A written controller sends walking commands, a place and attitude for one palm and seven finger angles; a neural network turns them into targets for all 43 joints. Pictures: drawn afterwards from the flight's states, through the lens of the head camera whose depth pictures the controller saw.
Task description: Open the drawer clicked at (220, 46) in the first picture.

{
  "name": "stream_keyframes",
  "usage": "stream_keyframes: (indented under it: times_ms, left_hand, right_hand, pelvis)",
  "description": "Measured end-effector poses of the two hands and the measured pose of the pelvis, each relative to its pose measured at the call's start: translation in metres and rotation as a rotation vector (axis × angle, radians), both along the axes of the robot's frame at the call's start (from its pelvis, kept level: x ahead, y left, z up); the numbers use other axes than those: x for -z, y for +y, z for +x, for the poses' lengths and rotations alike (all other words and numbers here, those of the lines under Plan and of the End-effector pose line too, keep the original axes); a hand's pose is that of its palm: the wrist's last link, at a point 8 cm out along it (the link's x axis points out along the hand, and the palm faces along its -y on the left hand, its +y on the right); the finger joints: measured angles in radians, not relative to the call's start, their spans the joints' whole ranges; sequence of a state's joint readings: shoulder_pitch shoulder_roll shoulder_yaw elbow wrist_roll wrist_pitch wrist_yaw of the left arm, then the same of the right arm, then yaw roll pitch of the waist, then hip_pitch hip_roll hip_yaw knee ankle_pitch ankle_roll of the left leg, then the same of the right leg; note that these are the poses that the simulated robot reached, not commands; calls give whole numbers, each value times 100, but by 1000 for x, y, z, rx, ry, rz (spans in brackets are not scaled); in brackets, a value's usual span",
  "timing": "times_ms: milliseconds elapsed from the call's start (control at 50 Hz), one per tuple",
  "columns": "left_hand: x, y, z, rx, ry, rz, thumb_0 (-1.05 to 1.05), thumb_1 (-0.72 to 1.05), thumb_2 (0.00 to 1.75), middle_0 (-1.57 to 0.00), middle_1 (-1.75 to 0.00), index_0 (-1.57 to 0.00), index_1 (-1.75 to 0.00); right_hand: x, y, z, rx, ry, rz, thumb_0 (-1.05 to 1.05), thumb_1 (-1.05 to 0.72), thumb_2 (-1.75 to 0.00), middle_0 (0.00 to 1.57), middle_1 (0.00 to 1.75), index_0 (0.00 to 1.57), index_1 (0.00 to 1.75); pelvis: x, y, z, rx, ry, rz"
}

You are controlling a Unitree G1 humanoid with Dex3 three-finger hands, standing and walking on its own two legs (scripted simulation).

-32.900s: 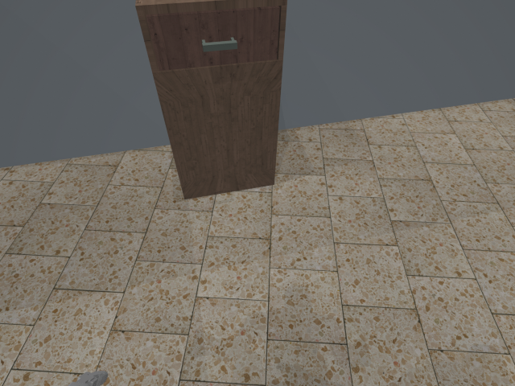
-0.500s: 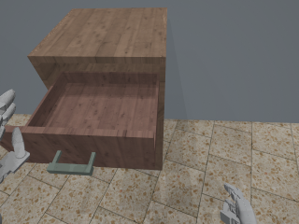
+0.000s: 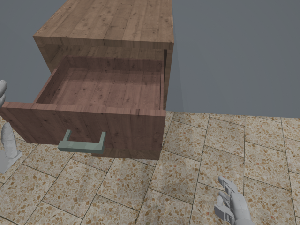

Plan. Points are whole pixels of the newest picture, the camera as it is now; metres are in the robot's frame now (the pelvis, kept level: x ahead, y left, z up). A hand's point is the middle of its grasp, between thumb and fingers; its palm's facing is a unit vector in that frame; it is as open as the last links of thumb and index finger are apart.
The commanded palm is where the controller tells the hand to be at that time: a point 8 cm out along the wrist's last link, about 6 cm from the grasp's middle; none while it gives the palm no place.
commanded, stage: step back with the hand held close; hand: left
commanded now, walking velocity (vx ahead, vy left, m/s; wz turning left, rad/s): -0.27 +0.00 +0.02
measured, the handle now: (83, 140) +0.32 +0.21 +0.03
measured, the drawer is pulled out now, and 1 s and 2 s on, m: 0.30 0.30 0.30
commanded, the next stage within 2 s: stop stepping back and stand still in 0.56 s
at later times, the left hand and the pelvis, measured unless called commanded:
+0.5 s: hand (15, 194) +0.13 +0.20 +0.21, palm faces +0.30 -0.80 -0.52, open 7.4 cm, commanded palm +0.05 +0.26 +0.22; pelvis -0.09 -0.01 +0.00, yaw -3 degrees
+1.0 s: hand out of the picture -0.06 +0.20 +0.21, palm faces +0.45 -0.77 -0.45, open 7.4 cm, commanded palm -0.11 +0.25 +0.22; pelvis -0.22 -0.04 +0.01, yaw +3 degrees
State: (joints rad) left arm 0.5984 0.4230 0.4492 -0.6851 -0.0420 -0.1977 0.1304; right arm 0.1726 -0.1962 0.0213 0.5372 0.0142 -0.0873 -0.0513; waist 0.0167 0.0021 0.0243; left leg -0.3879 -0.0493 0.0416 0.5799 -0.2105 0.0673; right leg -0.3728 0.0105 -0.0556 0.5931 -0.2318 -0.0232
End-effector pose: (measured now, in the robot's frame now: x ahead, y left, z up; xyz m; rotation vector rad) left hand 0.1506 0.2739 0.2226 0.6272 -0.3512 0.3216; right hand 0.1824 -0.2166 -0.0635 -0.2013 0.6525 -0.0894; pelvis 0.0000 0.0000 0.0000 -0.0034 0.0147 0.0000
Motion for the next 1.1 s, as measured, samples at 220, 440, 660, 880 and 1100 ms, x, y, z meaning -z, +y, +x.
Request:
stream_keyframes:
  times_ms: [220,440,660,880,1100]
  left_hand:
    - [7,5,-21,45,-84,-64,1,88,90,-21,-30,-22,-30]
    - [-9,-9,-47,95,-47,29,2,89,90,-21,-30,-21,-30]
    - [-9,-57,-119,176,63,44,1,88,90,-21,-30,-22,-30]
    - [15,-23,-208,-32,38,-84,1,88,90,-21,-30,-22,-30]
    - [-16,-33,-269,-34,-168,-36,1,88,90,-21,-30,-22,-30]
  right_hand:
    - [5,-10,-49,17,103,-83,1,-90,-90,20,30,21,30]
    - [5,-1,-82,12,69,-6,1,-90,-90,20,30,21,30]
    - [5,-46,-153,91,76,29,1,-90,-90,20,30,21,30]
    - [-11,-62,-221,69,65,-99,1,-91,-90,20,30,20,30]
    - [1,-37,-262,-28,23,-19,1,-90,-90,20,30,21,30]
  pelvis:
    - [3,5,-26,-48,16,-15]
    - [-3,-2,-67,34,52,-20]
    - [-8,-32,-139,24,41,1]
    - [-7,-31,-203,-30,4,15]
    - [-2,-37,-245,-64,-55,7]
